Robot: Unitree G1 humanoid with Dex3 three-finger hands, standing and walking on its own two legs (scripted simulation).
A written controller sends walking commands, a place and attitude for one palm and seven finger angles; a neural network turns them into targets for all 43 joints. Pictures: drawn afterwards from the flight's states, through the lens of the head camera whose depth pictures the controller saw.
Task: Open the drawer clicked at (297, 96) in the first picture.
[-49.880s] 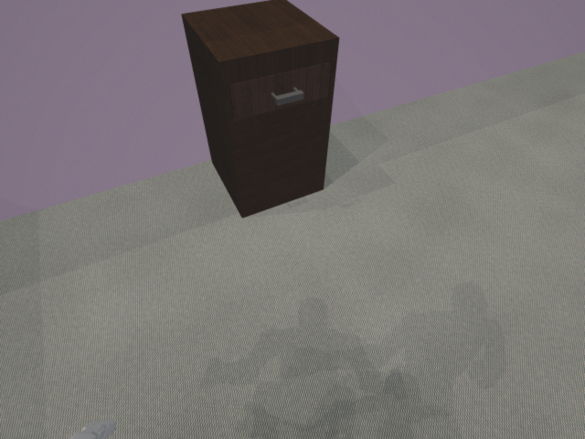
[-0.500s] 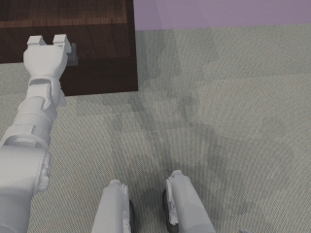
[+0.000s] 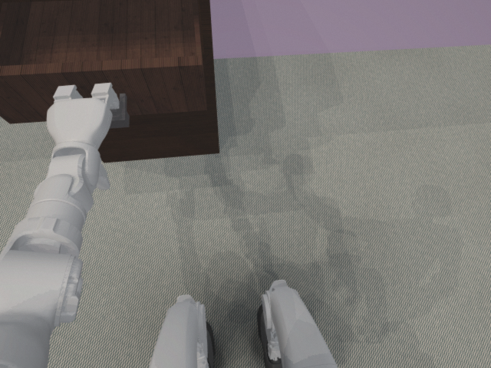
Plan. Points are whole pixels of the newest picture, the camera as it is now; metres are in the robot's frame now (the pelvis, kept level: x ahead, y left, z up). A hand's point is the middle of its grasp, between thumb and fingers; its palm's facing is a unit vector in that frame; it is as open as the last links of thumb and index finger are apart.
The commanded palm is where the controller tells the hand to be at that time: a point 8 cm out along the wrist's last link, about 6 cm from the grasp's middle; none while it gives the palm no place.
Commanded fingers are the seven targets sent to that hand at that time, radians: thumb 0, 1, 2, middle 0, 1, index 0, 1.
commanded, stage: lift the fingers back up to retry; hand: left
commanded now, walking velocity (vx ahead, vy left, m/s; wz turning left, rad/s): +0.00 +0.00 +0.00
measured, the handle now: (97, 110) +0.57 +0.22 -0.05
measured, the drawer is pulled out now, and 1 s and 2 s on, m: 0.16 0.17 0.17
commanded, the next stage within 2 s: re-aim the fingers above the handle in 0.44 s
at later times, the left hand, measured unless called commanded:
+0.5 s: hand (82, 121) +0.51 +0.22 +0.00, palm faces -0.06 -0.03 -1.00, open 13.5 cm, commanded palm +0.49 +0.21 +0.06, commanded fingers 0.00 -0.50 0.30 -0.30 -1.20 -0.30 -1.20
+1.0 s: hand (83, 121) +0.50 +0.21 +0.01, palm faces -0.03 -0.02 -1.00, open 13.8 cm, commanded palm +0.49 +0.21 +0.06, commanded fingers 0.00 -0.50 0.30 -0.30 -1.20 -0.30 -1.20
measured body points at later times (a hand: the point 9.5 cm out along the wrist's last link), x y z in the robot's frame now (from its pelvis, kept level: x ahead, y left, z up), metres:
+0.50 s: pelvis +0.04 +0.00 +0.05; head +0.19 +0.00 +0.47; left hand +0.51 +0.22 +0.06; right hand +0.09 -0.28 -0.09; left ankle +0.02 +0.10 -0.60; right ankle +0.05 -0.12 -0.60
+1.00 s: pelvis +0.02 +0.00 +0.04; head +0.16 +0.01 +0.47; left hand +0.50 +0.21 +0.07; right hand +0.04 -0.27 -0.09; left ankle +0.02 +0.10 -0.60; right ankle +0.05 -0.12 -0.60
